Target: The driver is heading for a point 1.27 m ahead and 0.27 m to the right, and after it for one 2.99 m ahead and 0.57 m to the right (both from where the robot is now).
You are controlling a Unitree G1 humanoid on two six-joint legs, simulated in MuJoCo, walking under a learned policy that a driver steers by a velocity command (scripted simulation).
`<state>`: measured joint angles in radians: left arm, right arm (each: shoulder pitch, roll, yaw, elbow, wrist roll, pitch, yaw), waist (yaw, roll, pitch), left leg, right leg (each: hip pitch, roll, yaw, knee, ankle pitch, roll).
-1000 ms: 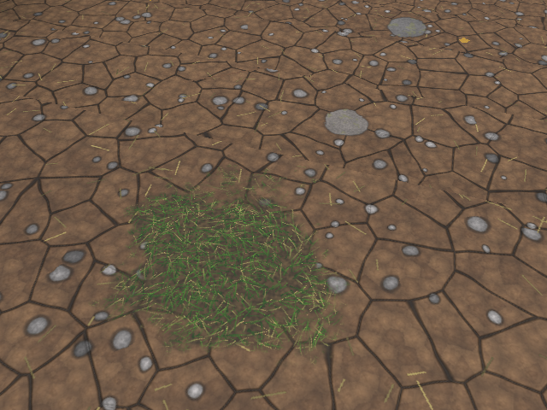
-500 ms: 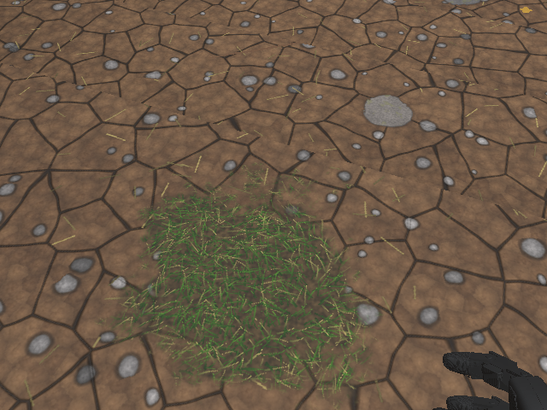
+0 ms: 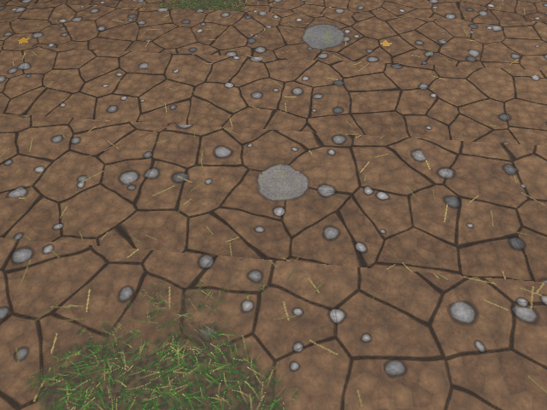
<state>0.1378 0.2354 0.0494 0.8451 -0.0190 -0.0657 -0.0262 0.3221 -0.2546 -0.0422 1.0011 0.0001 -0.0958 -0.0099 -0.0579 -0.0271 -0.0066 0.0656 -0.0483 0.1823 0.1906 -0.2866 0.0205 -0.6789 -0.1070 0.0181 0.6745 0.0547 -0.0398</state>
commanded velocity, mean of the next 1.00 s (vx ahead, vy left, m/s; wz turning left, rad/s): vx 0.50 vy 0.00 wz -0.45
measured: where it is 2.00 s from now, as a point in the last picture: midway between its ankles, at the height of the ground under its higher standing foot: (374, 234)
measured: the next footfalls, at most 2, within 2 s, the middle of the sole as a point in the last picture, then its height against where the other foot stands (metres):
right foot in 0.10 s outside the picture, level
left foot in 0.58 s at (277, 384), level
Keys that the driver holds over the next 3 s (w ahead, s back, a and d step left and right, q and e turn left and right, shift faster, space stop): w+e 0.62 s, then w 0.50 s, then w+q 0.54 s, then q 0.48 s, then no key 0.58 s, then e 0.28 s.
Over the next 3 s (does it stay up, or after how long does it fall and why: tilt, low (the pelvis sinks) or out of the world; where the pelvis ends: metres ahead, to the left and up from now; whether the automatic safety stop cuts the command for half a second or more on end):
stays up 1.21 -0.38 -0.16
